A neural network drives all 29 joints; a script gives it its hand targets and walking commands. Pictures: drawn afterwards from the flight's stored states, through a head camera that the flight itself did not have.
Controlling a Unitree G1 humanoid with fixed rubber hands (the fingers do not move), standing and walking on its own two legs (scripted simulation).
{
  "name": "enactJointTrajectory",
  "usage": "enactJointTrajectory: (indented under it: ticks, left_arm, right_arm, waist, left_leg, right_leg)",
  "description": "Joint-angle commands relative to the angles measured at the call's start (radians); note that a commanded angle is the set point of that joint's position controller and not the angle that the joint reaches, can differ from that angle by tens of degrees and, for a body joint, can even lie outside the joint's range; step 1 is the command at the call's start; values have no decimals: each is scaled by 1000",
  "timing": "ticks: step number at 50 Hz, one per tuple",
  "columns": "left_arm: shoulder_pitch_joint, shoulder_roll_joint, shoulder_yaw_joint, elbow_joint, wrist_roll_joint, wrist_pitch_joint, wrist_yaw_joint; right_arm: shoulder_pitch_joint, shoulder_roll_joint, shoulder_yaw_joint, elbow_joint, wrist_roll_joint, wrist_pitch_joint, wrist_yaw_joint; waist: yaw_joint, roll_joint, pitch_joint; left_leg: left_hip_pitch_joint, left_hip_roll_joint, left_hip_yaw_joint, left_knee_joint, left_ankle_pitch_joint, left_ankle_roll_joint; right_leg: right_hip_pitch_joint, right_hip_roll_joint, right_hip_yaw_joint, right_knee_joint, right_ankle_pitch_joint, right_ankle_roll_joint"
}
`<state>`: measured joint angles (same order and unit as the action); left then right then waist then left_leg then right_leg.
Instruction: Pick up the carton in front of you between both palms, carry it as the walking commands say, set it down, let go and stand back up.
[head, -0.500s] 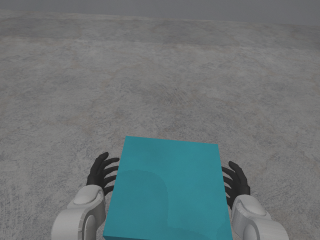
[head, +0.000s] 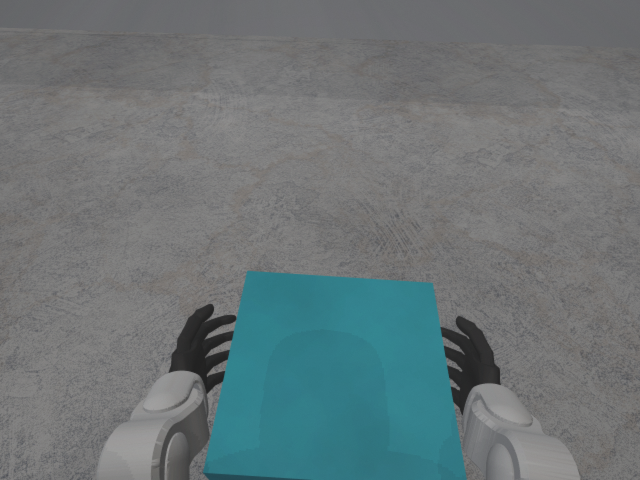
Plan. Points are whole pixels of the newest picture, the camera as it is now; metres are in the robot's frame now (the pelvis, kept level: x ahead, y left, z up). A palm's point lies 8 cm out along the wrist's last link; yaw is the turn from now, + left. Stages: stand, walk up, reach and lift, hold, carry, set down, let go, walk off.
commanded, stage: carry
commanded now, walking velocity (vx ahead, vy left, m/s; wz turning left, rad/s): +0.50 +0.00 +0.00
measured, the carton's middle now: (330, 405) +0.23 +0.01 +0.00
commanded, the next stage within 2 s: none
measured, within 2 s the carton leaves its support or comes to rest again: neither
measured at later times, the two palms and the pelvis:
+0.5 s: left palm (240, 180) +0.56 +0.17 +0.07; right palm (426, 199) +0.52 -0.13 +0.08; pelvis +0.32 +0.04 +0.00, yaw -5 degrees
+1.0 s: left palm (274, 106) +0.78 +0.14 +0.09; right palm (425, 115) +0.78 -0.16 +0.08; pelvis +0.55 -0.01 -0.01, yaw -1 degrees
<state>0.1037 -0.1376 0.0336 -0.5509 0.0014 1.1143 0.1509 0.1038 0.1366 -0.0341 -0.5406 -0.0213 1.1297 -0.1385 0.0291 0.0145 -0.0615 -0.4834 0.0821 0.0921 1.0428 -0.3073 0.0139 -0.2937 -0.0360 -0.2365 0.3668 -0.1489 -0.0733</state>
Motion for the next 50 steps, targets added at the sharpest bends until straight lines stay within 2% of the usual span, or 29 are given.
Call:
enactJointTrajectory:
  ticks: [1, 6, 11, 12, 13, 15, 16, 17, 18, 19, 20, 21, 22, 23, 26, 30, 32, 34, 36, 37, 38, 39, 40, 41, 43, 45, 46, 49, 50]
  left_arm:
    - [-312, -698, -585, -120, -190, -27, -73]
    - [-287, -608, -563, -126, -185, -9, -52]
    - [-242, -525, -506, -98, -127, 23, -14]
    - [-253, -537, -517, -110, -146, 23, -9]
    - [-259, -522, -503, -116, -140, 26, -4]
    - [-288, -524, -527, -139, -133, 30, 1]
    - [-295, -523, -525, -128, -142, 32, 1]
    - [-278, -532, -530, -132, -153, 33, -1]
    - [-310, -530, -542, -138, -157, 34, -4]
    - [-320, -579, -560, -130, -168, 27, -10]
    - [-301, -625, -566, -100, -166, 18, -19]
    - [-303, -686, -573, -111, -179, 3, -32]
    - [-325, -699, -565, -104, -159, -9, -41]
    - [-302, -733, -569, -80, -148, -15, -43]
    - [-276, -726, -571, -73, -124, -34, -39]
    - [-233, -656, -567, -92, -103, -24, -16]
    - [-259, -639, -580, -134, -143, -12, -11]
    - [-248, -578, -568, -128, -141, 4, -14]
    - [-263, -572, -545, -136, -156, 14, -15]
    - [-288, -563, -537, -148, -162, 19, -12]
    - [-282, -543, -538, -148, -176, 25, -12]
    - [-251, -529, -512, -141, -156, 28, -9]
    - [-247, -555, -514, -147, -165, 33, -6]
    - [-236, -586, -515, -121, -173, 29, -12]
    - [-250, -665, -529, -138, -178, 12, -33]
    - [-290, -693, -545, -97, -184, 8, -50]
    - [-300, -693, -543, -142, -182, 2, -59]
    - [-326, -663, -579, -136, -186, 10, -59]
    - [-326, -645, -562, -105, -177, 21, -50]
  right_arm:
    - [-275, 732, 566, -89, 142, -43, 34]
    - [-247, 634, 531, -98, 127, -26, 5]
    - [-287, 568, 545, -121, 161, 6, -9]
    - [-279, 562, 553, -124, 172, 9, -12]
    - [-286, 557, 539, -131, 175, 13, -11]
    - [-234, 553, 519, -88, 162, 13, -9]
    - [-230, 544, 510, -83, 158, 12, -12]
    - [-230, 527, 498, -90, 153, 10, -14]
    - [-234, 555, 492, -70, 149, 5, -10]
    - [-250, 588, 497, -85, 170, 2, 3]
    - [-270, 622, 522, -100, 177, -6, 15]
    - [-317, 676, 557, -134, 195, -19, 28]
    - [-339, 719, 577, -122, 204, -29, 41]
    - [-327, 726, 575, -120, 200, -40, 51]
    - [-296, 710, 573, -113, 194, -49, 60]
    - [-245, 619, 546, -115, 187, -45, 45]
    - [-202, 593, 542, -129, 177, -38, 34]
    - [-227, 567, 525, -128, 156, -21, 19]
    - [-257, 549, 522, -155, 156, -7, 7]
    - [-276, 546, 510, -154, 162, 2, 2]
    - [-261, 530, 521, -153, 158, 9, -2]
    - [-266, 531, 526, -153, 166, 21, -6]
    - [-256, 537, 533, -173, 181, 22, -5]
    - [-266, 551, 551, -175, 181, 23, 0]
    - [-316, 647, 575, -172, 199, 11, 14]
    - [-318, 681, 569, -143, 179, -1, 24]
    - [-337, 692, 570, -166, 170, -7, 26]
    - [-299, 662, 548, -137, 163, -3, 28]
    - [-279, 617, 533, -111, 142, 5, 22]
  waist:
    - [-14, -136, -204]
    - [-18, -123, -85]
    - [-18, -167, -27]
    - [-10, -143, -32]
    - [-11, -175, -31]
    - [-38, -144, -132]
    - [-62, -65, -190]
    - [-67, 188, -271]
    - [-53, 310, -238]
    - [-51, 234, -219]
    - [-49, 131, -255]
    - [-41, 50, -269]
    - [-35, 22, -254]
    - [-31, 39, -219]
    - [-37, 100, -165]
    - [-27, 151, -100]
    - [-38, 170, -107]
    - [-32, 148, -95]
    - [-19, 69, -118]
    - [-20, 34, -142]
    - [-19, -112, -202]
    - [-10, -245, -272]
    - [-13, -216, -327]
    - [-13, -176, -339]
    - [-12, -173, -316]
    - [-32, -161, -291]
    - [-27, -144, -278]
    - [-26, -9, -237]
    - [-23, 19, -197]
  left_leg:
    - [-68, 38, -9, -158, 51, -1]
    - [-162, 18, 46, -373, 188, -15]
    - [-72, 9, 96, -497, 260, -15]
    - [-68, -8, 116, -522, 228, -6]
    - [-42, -9, 122, -543, 212, -4]
    - [232, -53, 173, -583, 139, 25]
    - [439, -19, 92, -586, 70, 48]
    - [619, 199, -300, -705, -57, 128]
    - [707, 343, -628, -851, 67, 212]
    - [664, 336, -554, -823, 275, 211]
    - [632, 328, -440, -811, 351, 196]
    - [579, 320, -356, -811, 351, 180]
    - [524, 284, -276, -826, 269, 133]
    - [445, 255, -214, -860, 252, 94]
    - [444, 218, -83, -899, 236, 109]
    - [466, 151, 73, -851, 585, 85]
    - [510, 152, 75, -814, 724, 67]
    - [460, 160, 115, -757, 656, 50]
    - [372, 95, 164, -598, 539, 10]
    - [296, 66, 158, -499, 442, -30]
    - [156, 5, 127, -352, 144, -64]
    - [140, -40, 59, -240, -213, -73]
    - [97, -38, 1, -189, -298, -56]
    - [101, -8, -10, -212, -291, -48]
    - [170, -5, -34, -421, -264, -27]
    - [284, 4, 8, -662, -31, -25]
    - [326, 6, 0, -663, 59, -27]
    - [308, 95, -38, -677, 219, -11]
    - [296, 97, -35, -634, 304, -14]
  right_leg:
    - [252, -285, 288, -254, -66, -68]
    - [335, -246, 195, -250, 113, -61]
    - [304, -215, 104, -226, 223, -26]
    - [355, -220, 117, -190, 300, -22]
    - [346, -226, 117, -145, 318, -29]
    - [286, -177, 34, 75, 441, 15]
    - [152, -132, 12, 298, 423, 42]
    - [-92, -41, 9, 603, 173, 89]
    - [-347, 64, 101, 800, -273, 97]
    - [-358, -10, 207, 918, -286, 70]
    - [-385, -36, 222, 951, -276, 55]
    - [-367, -73, 250, 910, -208, 46]
    - [-313, -114, 252, 811, -147, 44]
    - [-269, -116, 231, 738, -105, 47]
    - [-281, -85, 161, 530, -67, 67]
    - [-251, -32, 71, 283, 31, 89]
    - [-225, -10, 49, 211, 51, 93]
    - [-96, -16, 40, 139, 151, 87]
    - [90, 16, -15, 35, 288, 74]
    - [223, -61, 69, 39, 501, 61]
    - [378, -218, 269, 45, 785, 8]
    - [425, -344, 419, 0, 954, -82]
    - [471, -389, 433, 7, 797, -148]
    - [435, -389, 423, -38, 635, -147]
    - [326, -292, 314, -82, 511, -77]
    - [253, -231, 206, -42, 345, -20]
    - [209, -192, 181, -41, 256, 16]
    - [187, -162, 131, 22, 270, 34]
    - [178, -153, 141, 44, 359, 33]
